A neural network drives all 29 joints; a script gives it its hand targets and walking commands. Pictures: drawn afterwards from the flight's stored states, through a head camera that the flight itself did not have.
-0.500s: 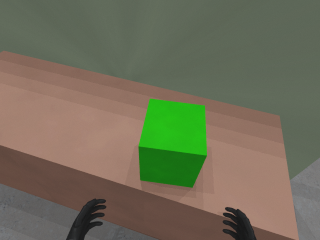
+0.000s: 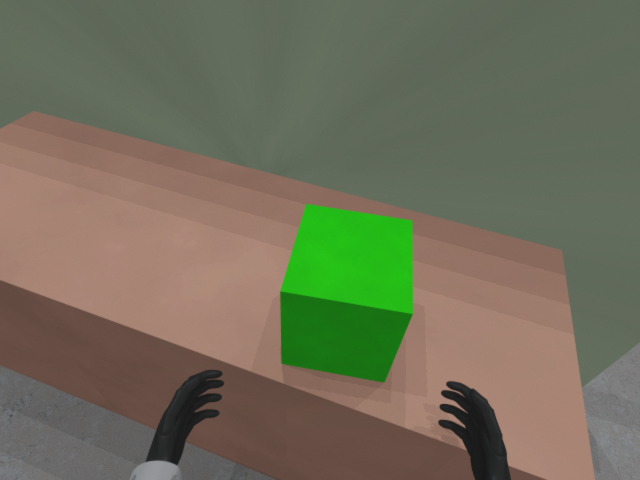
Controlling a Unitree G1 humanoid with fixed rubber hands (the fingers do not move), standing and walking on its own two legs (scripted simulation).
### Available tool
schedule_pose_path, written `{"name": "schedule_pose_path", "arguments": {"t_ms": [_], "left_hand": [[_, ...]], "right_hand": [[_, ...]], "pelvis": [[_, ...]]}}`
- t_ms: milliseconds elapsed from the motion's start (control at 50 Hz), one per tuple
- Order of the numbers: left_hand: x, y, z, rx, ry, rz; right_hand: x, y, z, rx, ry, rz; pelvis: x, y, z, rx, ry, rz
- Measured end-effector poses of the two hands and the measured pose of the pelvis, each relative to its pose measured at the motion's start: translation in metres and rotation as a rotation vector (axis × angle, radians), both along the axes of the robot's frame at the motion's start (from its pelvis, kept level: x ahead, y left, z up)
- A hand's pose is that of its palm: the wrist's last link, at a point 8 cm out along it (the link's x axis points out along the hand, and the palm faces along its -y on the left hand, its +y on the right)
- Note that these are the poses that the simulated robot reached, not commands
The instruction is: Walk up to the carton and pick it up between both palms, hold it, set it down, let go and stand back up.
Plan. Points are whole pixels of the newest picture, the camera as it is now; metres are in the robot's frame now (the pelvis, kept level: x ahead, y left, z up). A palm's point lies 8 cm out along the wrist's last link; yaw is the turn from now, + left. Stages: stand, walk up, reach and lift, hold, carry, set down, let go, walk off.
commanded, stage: reach and lift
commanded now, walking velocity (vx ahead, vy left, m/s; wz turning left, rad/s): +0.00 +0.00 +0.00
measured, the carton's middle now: (345, 293) +0.42 +0.00 -0.04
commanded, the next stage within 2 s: none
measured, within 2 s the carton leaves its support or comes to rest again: neither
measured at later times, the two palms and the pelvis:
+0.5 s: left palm (195, 366) +0.26 +0.19 -0.02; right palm (467, 385) +0.26 -0.16 +0.00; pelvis -0.03 +0.00 +0.00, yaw +1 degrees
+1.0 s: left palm (218, 281) +0.35 +0.18 +0.05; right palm (473, 299) +0.35 -0.16 +0.06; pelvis -0.01 +0.00 +0.00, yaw +0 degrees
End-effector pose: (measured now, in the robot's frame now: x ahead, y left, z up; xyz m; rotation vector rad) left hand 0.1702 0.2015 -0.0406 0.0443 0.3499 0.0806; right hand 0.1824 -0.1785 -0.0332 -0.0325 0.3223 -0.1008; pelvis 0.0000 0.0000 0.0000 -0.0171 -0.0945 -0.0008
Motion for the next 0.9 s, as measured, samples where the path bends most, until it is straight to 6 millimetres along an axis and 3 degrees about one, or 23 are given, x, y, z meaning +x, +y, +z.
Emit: {"name": "schedule_pose_path", "arguments": {"t_ms": [180,380,520,700,900], "left_hand": [[0.027,0.002,0.007,-0.013,-0.027,0.008],[0.071,-0.003,0.027,-0.033,-0.070,0.022],[0.089,-0.007,0.026,-0.047,-0.044,0.025],[0.128,0.002,0.050,-0.027,-0.098,0.015],[0.166,-0.006,0.074,-0.034,-0.080,-0.019]], "right_hand": [[0.014,-0.007,0.010,-0.008,-0.011,-0.028],[0.058,0.007,0.030,0.010,-0.026,0.007],[0.084,0.019,0.028,0.024,0.003,0.009],[0.120,0.034,0.038,0.035,-0.039,0.027],[0.158,0.016,0.073,0.010,-0.088,-0.020]], "pelvis": [[-0.024,-0.006,-0.002,0.007,0.009,0.008],[-0.037,-0.008,-0.001,0.012,0.063,0.010],[-0.032,-0.004,-0.001,0.007,0.115,0.008],[-0.021,0.002,0.000,-0.003,0.162,0.001],[-0.011,0.005,0.002,-0.013,0.178,0.000]]}}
